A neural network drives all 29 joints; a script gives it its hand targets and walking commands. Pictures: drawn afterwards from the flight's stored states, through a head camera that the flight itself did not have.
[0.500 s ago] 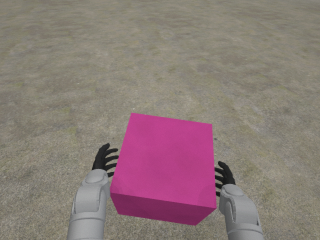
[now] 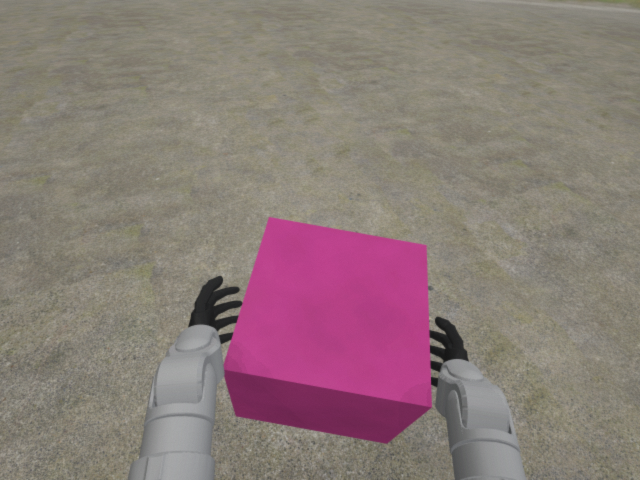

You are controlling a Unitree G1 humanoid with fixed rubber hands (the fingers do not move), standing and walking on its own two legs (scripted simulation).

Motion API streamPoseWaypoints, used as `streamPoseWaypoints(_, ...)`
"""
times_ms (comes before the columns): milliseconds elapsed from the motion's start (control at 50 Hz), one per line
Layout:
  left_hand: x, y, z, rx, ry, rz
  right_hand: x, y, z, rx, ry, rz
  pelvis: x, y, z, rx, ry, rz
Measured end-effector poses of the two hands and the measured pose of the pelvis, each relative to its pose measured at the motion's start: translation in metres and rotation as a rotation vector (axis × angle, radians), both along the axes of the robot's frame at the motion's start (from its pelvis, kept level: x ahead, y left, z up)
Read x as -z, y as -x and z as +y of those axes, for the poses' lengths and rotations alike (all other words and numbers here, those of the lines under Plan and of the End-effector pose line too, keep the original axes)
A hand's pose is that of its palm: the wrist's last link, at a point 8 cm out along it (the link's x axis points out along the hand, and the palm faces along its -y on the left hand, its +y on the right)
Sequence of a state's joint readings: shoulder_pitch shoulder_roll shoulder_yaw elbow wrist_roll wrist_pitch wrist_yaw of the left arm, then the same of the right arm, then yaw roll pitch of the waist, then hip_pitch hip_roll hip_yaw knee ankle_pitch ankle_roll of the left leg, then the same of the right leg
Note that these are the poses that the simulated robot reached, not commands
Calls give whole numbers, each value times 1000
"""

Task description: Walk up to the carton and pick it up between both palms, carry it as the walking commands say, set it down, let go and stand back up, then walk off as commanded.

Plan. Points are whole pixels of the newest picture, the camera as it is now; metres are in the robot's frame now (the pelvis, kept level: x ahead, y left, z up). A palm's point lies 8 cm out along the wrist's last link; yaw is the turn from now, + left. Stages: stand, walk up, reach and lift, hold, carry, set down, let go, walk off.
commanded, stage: set down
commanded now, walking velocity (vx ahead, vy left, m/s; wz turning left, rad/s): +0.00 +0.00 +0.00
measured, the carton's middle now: (329, 332) +0.36 -0.01 -0.03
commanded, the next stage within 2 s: none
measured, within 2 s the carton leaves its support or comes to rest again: neither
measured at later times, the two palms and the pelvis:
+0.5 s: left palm (226, 327) +0.34 +0.15 +0.01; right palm (445, 375) +0.29 -0.18 -0.03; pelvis +0.02 +0.00 +0.00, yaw +0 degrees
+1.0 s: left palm (227, 366) +0.34 +0.16 -0.10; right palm (423, 402) +0.29 -0.17 -0.12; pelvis +0.01 +0.03 -0.03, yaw -2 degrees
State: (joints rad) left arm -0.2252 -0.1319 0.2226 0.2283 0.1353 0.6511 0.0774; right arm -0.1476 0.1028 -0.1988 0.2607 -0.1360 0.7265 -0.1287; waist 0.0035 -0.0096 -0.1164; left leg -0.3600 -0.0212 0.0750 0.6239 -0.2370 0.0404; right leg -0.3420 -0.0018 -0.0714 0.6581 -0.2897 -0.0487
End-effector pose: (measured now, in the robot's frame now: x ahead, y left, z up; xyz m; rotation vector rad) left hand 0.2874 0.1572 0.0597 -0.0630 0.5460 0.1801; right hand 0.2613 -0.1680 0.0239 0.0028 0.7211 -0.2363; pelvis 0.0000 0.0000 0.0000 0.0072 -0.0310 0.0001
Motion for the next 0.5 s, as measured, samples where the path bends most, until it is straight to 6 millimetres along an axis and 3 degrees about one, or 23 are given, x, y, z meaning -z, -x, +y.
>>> streamPoseWaypoints(100,1,-17,-5,18,8,18,9,-7,-3,28,-20,31,0,1,1,0,1,-1)
streamPoseWaypoints(300,34,-32,-10,34,5,75,39,-15,-7,51,-20,96,-1,-8,1,1,-1,11)
streamPoseWaypoints(500,50,-48,-11,61,20,59,54,-28,-9,55,-9,89,-1,-21,0,2,-2,29)
